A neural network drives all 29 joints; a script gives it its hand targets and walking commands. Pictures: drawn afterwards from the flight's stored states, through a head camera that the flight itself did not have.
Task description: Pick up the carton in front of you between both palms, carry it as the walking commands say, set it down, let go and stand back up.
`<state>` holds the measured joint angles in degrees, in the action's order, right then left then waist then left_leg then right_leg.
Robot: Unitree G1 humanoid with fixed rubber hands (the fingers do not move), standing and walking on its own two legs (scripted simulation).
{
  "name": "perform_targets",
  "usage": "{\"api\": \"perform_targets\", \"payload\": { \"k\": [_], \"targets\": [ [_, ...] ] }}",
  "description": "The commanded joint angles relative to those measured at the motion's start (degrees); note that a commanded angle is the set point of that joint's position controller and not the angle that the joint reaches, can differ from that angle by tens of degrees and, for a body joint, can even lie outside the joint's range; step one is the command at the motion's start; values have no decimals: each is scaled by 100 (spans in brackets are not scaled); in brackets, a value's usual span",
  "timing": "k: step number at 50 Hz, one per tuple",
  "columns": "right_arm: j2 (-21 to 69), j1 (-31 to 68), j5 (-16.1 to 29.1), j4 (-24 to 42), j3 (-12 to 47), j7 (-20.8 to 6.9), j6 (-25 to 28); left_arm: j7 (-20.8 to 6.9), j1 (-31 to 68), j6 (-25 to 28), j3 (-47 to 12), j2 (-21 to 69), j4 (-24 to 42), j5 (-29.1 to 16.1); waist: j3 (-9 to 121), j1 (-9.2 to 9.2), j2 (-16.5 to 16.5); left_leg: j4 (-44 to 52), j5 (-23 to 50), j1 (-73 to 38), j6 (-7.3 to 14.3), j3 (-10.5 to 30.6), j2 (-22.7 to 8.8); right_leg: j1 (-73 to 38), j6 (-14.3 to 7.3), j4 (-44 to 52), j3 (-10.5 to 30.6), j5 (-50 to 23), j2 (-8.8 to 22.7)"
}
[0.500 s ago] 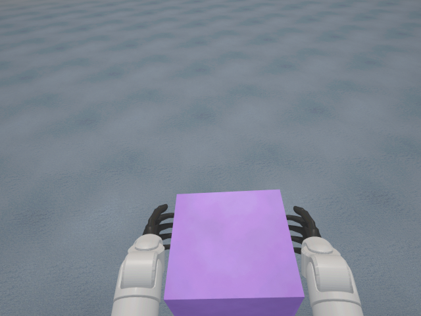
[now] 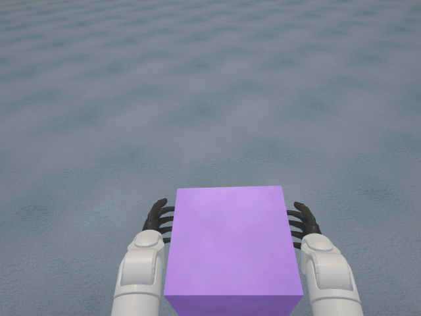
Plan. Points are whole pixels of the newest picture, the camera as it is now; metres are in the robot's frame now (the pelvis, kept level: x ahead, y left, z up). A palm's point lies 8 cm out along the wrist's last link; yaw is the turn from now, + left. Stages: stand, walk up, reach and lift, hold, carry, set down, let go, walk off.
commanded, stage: carry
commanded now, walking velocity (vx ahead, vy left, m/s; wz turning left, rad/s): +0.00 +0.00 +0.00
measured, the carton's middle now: (231, 260) +0.29 +0.00 -0.05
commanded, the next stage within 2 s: hold in 0.28 s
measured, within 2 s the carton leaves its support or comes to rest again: neither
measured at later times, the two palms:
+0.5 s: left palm (145, 249) +0.26 +0.16 +0.05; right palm (311, 248) +0.27 -0.14 +0.04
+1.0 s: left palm (149, 250) +0.25 +0.14 +0.06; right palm (320, 246) +0.27 -0.16 +0.05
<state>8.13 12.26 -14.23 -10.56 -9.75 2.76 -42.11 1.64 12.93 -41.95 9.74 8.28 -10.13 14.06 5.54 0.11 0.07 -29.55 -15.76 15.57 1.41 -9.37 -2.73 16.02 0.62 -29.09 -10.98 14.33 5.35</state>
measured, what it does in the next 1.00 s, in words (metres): stands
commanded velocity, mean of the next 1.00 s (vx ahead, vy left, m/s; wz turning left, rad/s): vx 0.00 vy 0.00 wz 0.00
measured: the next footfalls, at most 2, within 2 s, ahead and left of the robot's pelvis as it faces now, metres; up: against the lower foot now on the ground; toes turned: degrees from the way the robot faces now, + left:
none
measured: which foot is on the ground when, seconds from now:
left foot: down 0.00-1.00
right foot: down 0.00-1.00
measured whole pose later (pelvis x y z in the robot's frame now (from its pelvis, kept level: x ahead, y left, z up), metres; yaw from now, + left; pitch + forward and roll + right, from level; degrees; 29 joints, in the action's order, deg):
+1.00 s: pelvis -0.03 -0.03 +0.01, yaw +4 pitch -9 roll +0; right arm 9.5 18.2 -18.8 -19.7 -16.3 -0.6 -41.4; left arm -1.7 19.8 -40.2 17.6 10.1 -19.9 19.4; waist -0.3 0.3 0.2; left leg -23.9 -10.7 4.6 -0.6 4.3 0.8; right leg 4.3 -0.9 -23.7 2.0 10.8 -1.9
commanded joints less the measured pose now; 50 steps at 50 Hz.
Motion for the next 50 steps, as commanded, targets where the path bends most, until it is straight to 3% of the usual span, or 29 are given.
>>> {"api": "perform_targets", "payload": {
  "k": [1,14,15,16,17,18,20,23,26,29,34,43,50],
  "targets": [
    [5180,2792,1583,529,3235,-1478,260,-1341,2372,189,-3133,5285,244,-1435,1396,1,-4,466,1343,-368,-6,627,-672,-599,-34,332,542,-1031,501],
    [5180,2799,1554,468,3174,-1491,263,-1360,2358,187,-3087,5300,149,-1409,1330,0,7,488,1250,-302,-1,628,-673,-516,-33,364,562,-950,500],
    [5307,2268,1520,574,3024,-1530,188,-1419,1772,141,-2963,5465,167,-1358,994,-55,50,723,2989,-1261,40,1480,670,-1365,-234,628,1374,-2250,-1080],
    [5159,2373,1527,817,3054,-1516,254,-1379,1994,213,-2962,5341,363,-1346,1258,-4,161,634,3519,-1564,-41,1592,614,-1436,-258,649,1536,-2619,-1022],
    [5007,2233,1355,659,2925,-1476,265,-1355,1810,207,-2842,5270,282,-1204,1283,-53,103,740,3245,-1788,-86,1637,554,-1495,-290,752,1530,-2223,-1017],
    [4999,2381,1305,688,2958,-1521,272,-1365,1855,209,-2790,5243,341,-1131,1047,62,75,804,3102,-1829,-101,1588,616,-1287,-246,801,1499,-2188,-1009],
    [5042,2556,1345,670,2960,-1520,319,-1363,2052,245,-2861,5295,265,-1181,987,16,123,856,3001,-1867,-152,1569,674,-1390,-177,854,1511,-2222,-1069],
    [5045,2862,1397,453,2899,-1601,357,-1367,2248,257,-2761,5306,14,-1094,800,82,224,997,2071,-1917,-158,1513,659,-1094,-192,960,1512,-1290,-1108],
    [5175,2912,1281,164,2757,-1643,358,-1501,2572,247,-2808,5424,-137,-1196,651,-45,135,1046,1315,-1657,-127,1481,648,-1061,-226,995,1505,-771,-1074],
    [5310,3055,1178,-101,2596,-1688,337,-1632,2790,230,-2711,5510,-388,-1192,485,-103,69,1085,798,-1472,-99,1448,643,-1041,-240,1063,1509,-415,-1022],
    [5473,3463,1168,-374,2504,-1814,326,-1767,2984,242,-2429,5627,-827,-1087,311,-13,-40,1137,179,-1209,-44,1374,661,-1046,-214,1171,1488,110,-948],
    [5591,3928,1204,-707,2408,-1933,349,-1896,3383,283,-2184,5723,-1199,-1018,279,38,-155,1042,-180,-1058,-17,1287,723,-1024,-183,1311,1605,709,-803],
    [5536,4002,1219,-748,2352,-1905,345,-1856,3384,254,-2121,5726,-1249,-985,311,54,-57,1065,-4,-1025,-53,1318,709,-1172,-151,1264,1602,385,-790]
  ]
}}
